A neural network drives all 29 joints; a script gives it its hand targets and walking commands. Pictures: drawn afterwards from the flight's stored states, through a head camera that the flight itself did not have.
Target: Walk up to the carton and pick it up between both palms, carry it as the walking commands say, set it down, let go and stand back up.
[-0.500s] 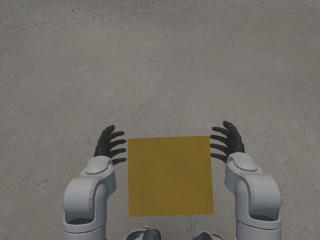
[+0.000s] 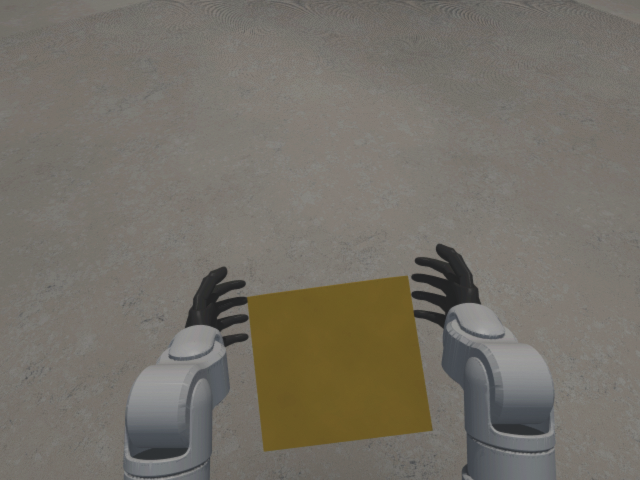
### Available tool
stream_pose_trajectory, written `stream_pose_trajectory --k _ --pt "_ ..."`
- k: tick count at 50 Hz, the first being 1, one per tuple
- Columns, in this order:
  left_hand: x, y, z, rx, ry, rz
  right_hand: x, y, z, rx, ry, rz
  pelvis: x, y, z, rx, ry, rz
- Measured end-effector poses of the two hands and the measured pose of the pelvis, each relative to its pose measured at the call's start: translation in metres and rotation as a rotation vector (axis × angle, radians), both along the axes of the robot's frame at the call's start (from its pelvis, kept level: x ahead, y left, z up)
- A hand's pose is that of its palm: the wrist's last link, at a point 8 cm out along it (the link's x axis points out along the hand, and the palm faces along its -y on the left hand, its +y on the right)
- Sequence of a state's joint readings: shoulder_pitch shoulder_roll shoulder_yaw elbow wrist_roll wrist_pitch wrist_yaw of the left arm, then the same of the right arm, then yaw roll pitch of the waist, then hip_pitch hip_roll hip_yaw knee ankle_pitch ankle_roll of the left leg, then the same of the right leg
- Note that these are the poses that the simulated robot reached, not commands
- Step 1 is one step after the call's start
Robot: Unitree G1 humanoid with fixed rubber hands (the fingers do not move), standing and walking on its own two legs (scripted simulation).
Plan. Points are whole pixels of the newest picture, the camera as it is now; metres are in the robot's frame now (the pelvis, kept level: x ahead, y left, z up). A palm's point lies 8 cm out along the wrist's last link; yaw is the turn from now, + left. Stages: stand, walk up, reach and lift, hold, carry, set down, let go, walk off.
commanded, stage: carry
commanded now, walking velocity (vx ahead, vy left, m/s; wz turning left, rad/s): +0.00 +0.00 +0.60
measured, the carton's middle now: (336, 350) +0.28 -0.01 -0.02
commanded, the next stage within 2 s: none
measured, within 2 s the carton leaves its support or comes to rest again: neither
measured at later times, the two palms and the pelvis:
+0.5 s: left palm (137, 418) +0.15 +0.18 +0.11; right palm (422, 345) +0.23 -0.08 +0.11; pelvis -0.07 -0.02 +0.02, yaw +15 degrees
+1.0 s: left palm out of the picture -0.01 +0.23 +0.09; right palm (316, 421) +0.16 +0.02 +0.11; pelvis -0.15 -0.03 +0.01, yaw +31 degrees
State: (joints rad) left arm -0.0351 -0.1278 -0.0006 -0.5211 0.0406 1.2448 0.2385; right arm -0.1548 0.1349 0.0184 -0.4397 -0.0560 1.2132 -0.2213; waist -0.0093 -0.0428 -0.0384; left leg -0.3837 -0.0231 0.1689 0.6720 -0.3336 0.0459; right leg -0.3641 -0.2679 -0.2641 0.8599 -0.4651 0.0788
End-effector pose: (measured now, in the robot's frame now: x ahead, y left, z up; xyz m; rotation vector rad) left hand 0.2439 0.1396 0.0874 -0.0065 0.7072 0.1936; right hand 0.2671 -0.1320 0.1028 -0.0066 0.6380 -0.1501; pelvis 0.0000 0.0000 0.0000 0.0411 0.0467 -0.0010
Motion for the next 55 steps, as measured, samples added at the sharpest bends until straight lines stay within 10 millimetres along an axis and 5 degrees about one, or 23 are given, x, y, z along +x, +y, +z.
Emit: stream_pose_trajectory --k 6,13,23,33,42,48,55 --pt "-0.030 0.041 -0.016 -0.029 0.095 0.095 -0.006 0.045 -0.021 -0.022 0.115 0.102 -0.019 0.016 0.007 -0.049 -0.006 0.074" --pt "-0.049 0.058 0.000 -0.011 0.032 0.152 -0.015 0.063 -0.015 0.014 0.060 0.143 -0.043 0.021 0.012 -0.054 0.007 0.146" --pt "-0.079 0.042 0.019 0.032 -0.006 0.197 -0.034 0.052 0.004 0.022 0.017 0.186 -0.067 -0.006 0.016 -0.060 0.039 0.233" --pt "-0.137 0.023 0.029 0.056 0.046 0.304 -0.060 0.042 0.007 0.041 0.067 0.308 -0.088 -0.043 0.027 0.012 0.011 0.386" --pt "-0.194 0.057 0.029 0.064 0.011 0.466 -0.072 0.100 0.017 0.060 0.000 0.452 -0.118 -0.038 0.019 0.025 0.008 0.493" --pt "-0.240 0.090 0.007 -0.009 0.034 0.577 -0.100 0.144 0.006 -0.025 0.031 0.563 -0.138 -0.029 0.012 -0.004 -0.008 0.540" --pt "-0.276 0.086 0.009 -0.032 0.044 0.608 -0.126 0.147 0.000 -0.042 0.055 0.596 -0.164 -0.036 0.015 -0.024 -0.017 0.558"
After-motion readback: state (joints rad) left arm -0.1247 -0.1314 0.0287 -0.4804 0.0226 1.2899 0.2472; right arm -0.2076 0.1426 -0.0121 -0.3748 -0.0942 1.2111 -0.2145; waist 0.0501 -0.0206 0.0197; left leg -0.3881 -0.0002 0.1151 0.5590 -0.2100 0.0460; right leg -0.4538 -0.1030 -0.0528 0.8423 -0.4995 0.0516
